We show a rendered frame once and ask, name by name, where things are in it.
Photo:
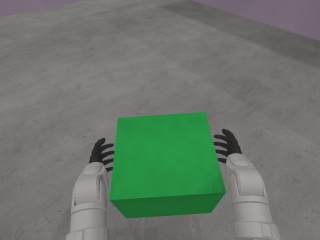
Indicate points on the robot right hand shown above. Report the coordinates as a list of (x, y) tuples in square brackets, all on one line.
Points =
[(231, 145)]

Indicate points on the right robot forearm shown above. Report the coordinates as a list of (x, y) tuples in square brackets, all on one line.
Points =
[(253, 219)]

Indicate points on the robot left hand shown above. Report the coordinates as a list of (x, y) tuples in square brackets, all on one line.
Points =
[(97, 155)]

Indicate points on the carton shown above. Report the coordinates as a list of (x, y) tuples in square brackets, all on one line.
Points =
[(165, 165)]

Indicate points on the left robot forearm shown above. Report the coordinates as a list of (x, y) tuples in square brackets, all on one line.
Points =
[(89, 204)]

